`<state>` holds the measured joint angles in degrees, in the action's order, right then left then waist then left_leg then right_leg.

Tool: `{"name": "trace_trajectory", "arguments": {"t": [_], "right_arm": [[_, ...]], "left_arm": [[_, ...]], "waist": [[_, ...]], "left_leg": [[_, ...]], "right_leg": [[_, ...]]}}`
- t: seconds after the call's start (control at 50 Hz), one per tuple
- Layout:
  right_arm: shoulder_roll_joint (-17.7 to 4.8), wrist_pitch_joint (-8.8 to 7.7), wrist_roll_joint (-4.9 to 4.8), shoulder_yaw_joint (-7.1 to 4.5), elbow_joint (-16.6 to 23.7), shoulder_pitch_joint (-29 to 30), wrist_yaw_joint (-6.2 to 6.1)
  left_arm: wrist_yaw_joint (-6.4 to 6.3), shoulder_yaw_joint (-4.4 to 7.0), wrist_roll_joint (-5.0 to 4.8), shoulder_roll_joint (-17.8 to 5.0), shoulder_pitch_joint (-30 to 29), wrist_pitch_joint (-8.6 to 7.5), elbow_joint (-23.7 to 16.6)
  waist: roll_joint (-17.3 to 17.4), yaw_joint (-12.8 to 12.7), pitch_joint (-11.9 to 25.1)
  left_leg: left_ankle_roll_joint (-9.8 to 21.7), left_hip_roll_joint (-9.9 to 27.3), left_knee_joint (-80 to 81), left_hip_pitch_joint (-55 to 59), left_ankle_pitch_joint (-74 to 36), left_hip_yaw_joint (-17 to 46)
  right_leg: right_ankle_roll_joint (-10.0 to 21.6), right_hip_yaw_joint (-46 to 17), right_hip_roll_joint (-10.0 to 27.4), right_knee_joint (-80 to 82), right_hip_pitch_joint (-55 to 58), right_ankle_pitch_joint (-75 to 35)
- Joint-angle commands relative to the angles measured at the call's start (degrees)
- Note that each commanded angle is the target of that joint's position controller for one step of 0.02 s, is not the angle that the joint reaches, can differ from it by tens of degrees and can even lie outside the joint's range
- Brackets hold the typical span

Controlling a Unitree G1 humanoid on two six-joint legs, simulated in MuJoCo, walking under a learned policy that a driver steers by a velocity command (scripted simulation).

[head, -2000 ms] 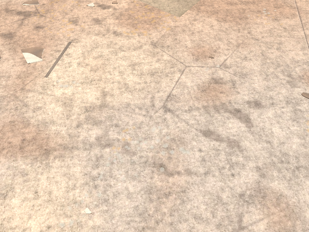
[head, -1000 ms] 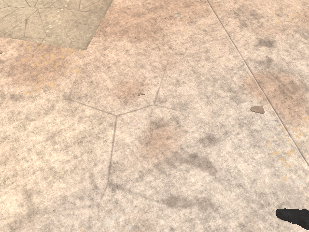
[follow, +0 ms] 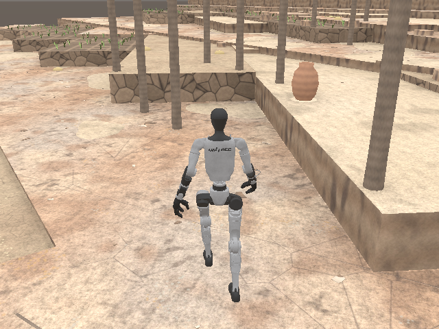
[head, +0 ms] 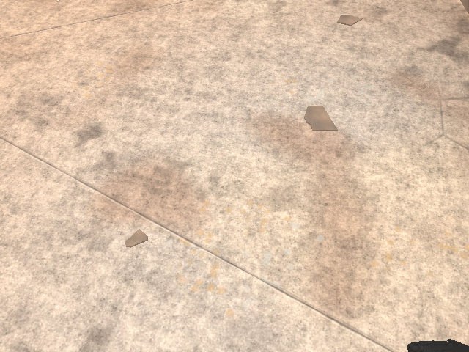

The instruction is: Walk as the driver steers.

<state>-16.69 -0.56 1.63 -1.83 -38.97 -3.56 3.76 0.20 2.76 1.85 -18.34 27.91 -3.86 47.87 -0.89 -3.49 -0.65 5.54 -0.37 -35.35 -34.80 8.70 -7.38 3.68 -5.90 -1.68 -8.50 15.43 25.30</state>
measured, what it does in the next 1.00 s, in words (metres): walks ahead, turning left: left foot, then right foot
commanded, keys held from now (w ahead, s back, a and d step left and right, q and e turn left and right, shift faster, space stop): w+q+shift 0.32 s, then shift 0.68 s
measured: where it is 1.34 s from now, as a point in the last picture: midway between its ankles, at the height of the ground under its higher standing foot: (220, 282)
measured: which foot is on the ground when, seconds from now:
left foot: up 0.00-0.00, down 0.02-0.48, up 0.50-0.82, down 0.84-1.00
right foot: down 0.00-0.04, up 0.06-0.44, down 0.46-1.00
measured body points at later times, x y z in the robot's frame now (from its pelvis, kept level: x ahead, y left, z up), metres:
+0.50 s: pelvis +0.44 +0.04 +0.00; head +0.49 +0.06 +0.45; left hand +0.64 +0.32 -0.05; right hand +0.47 -0.25 -0.12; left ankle +0.18 +0.08 -0.66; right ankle +0.62 -0.03 -0.71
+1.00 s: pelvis +0.63 +0.12 +0.02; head +0.64 +0.14 +0.47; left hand +0.59 +0.40 -0.12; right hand +0.91 +0.00 -0.06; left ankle +0.65 +0.24 -0.71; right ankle +0.66 -0.02 -0.71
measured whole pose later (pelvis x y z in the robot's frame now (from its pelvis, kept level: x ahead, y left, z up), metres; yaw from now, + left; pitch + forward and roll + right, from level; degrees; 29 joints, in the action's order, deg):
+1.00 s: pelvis +0.63 +0.12 +0.02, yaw +24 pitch +0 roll +0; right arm -12.7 0.8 1.0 0.3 -40.2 -3.3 0.0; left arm -0.6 1.1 0.6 -16.3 12.3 -1.2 50.0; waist -1.7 -2.7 -1.9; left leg 1.6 -2.0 -31.6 -21.7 10.0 1.3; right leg -2.5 -0.2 1.8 -32.5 -13.1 18.9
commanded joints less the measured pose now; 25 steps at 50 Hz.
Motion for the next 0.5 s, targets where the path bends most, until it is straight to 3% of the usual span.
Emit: {"name": "trace_trajectory", "arguments": {"t": [0.02,0.04,0.06,0.08,0.1,0.12,0.16,0.2,0.26,0.32,0.36,0.4,0.42,0.44,0.46,0.48,0.5], "right_arm": [[-9.3,-0.67,-0.87,-3.72,-3.8,-24.2,-2.00],[-15.9,-0.75,-0.24,-5.78,-5.6,-31.9,-2.81],[-15.6,-0.72,-0.86,-5.42,-6.6,-28.7,-2.14],[-13.5,-0.83,-0.86,-5.03,-4.3,-19.3,-1.61],[-11.4,-1.16,-0.97,-4.88,-4.0,-18.4,-1.69],[-9.9,-1.48,-0.87,-4.48,-4.9,-18.9,-2.00],[-7.5,-2.27,-0.65,-3.25,-6.5,-18.0,-2.58],[-7.9,-3.26,-1.25,-3.20,-6.8,-18.9,-2.74],[-8.9,-3.88,-1.57,-3.76,-6.2,-20.4,-3.00],[-9.9,-4.04,-2.19,-4.59,-6.7,-22.9,-2.71],[-9.5,-4.00,-2.56,-4.51,-8.4,-25.6,-2.96],[-9.0,-3.71,-2.42,-4.21,-10.2,-28.3,-3.74],[-9.9,-3.74,-2.06,-4.28,-10.7,-28.6,-4.17],[-6.4,-2.91,-4.70,-3.30,-10.0,-27.2,-4.89],[-8.1,-2.57,-2.96,-3.17,-7.7,-20.5,-4.87],[-0.8,-2.79,0.24,-1.29,-5.3,-22.1,-4.69],[-0.5,-3.33,-2.85,-0.31,-5.4,-32.6,-4.22]], "left_arm": [[-1.25,2.62,1.45,-11.4,-6.3,-0.06,-2.6],[-0.70,1.23,0.27,-6.9,-5.2,-0.58,-4.9],[0.60,0.04,0.86,-2.6,-5.9,-2.11,-6.2],[0.68,-0.40,0.94,-4.3,-10.3,-2.89,-8.2],[0.91,-0.45,1.06,-6.4,-13.2,-3.56,-8.1],[0.93,-0.80,1.37,-6.1,-14.6,-3.75,-8.5],[0.94,-1.66,2.86,-4.5,-15.9,-2.15,-9.8],[1.12,-2.48,3.22,-3.2,-17.5,-0.37,-10.8],[1.93,-3.69,1.85,-2.3,-29.1,-0.24,-15.3],[2.46,-4.36,0.70,-0.7,-34.9,-0.52,-17.3],[2.09,-4.34,0.76,-0.5,-35.3,-1.01,-17.4],[1.16,-3.89,1.48,-0.9,-33.4,-1.65,-16.8],[0.46,-3.13,1.65,-2.5,-29.3,-1.97,-15.7],[-0.45,-0.19,-2.90,-6.2,-25.2,-4.24,-16.9],[-1.18,0.68,-3.11,-8.7,-12.2,-4.58,-13.4],[-1.33,0.92,-1.13,-11.6,-4.6,-4.68,-10.4],[-0.06,1.38,-0.40,-11.3,-2.2,-4.25,-9.1]], "waist": [[-4.2,16.4,9.7],[8.3,17.3,14.3],[20.0,11.1,14.6],[14.2,8.7,6.3],[4.6,8.3,4.3],[0.2,6.6,1.1],[1.1,2.9,-2.5],[2.5,2.0,-4.6],[1.7,4.7,-8.4],[2.6,8.3,-6.6],[2.1,9.5,-5.1],[2.6,9.6,-1.5],[4.4,7.9,1.8],[4.8,2.2,6.8],[6.3,-5.7,14.4],[-7.3,-3.3,22.2],[-20.6,-0.3,33.0]], "left_leg": [[4.6,-6.0,-1.4,35.5,6.8,-0.6],[9.6,4.5,3.5,50.0,28.0,20.2],[13.6,13.7,20.3,52.2,44.1,55.1],[14.8,15.1,24.1,47.3,40.0,60.3],[14.5,14.7,23.2,41.7,34.4,52.7],[13.1,12.6,23.9,34.2,27.9,47.0],[11.8,7.6,24.8,24.4,20.7,38.6],[12.6,5.3,26.5,19.3,17.7,34.4],[11.9,3.0,30.7,13.2,10.9,31.2],[8.5,1.8,29.8,15.2,-1.8,29.5],[6.2,2.2,25.0,22.3,-24.3,26.9],[2.8,1.8,17.2,30.5,-41.8,25.2],[0.9,2.0,11.3,33.1,-49.6,25.6],[-1.2,3.0,1.8,32.6,-45.5,28.2],[-2.8,2.2,-10.0,28.3,-40.8,26.6],[-5.1,-5.2,-29.3,14.1,9.9,21.4],[-7.5,-9.1,-47.8,0.5,29.4,22.0]], "right_leg": [[2.8,8.0,11.8,-36.4,-17.6,-77.3],[0.5,9.5,4.7,-61.8,-36.2,-54.9],[-0.7,3.4,-5.9,-74.2,-52.4,-5.3],[0.2,-1.8,-2.9,-77.7,-60.2,-7.1],[0.4,-2.5,0.9,-75.5,-58.8,-10.5],[0.2,-1.7,3.3,-69.2,-55.8,-11.4],[-2.1,-1.0,5.3,-61.9,-51.7,-9.6],[-4.1,0.7,6.5,-56.5,-51.9,-8.3],[-7.2,4.6,6.4,-41.1,-50.9,-18.4],[-7.3,6.3,4.0,-28.7,-44.1,-30.4],[-5.7,7.9,1.9,-23.7,-41.9,-34.2],[-3.9,8.6,-1.3,-19.2,-37.9,-32.9],[-2.9,8.5,-3.2,-18.3,-32.8,-31.1],[-2.0,3.4,-0.4,-15.1,-23.6,-36.4],[-0.3,1.5,5.1,-17.1,-10.4,-41.7],[3.6,-9.0,18.6,-27.2,8.1,-68.4],[15.2,-32.7,31.1,-24.7,21.4,-68.9]]}}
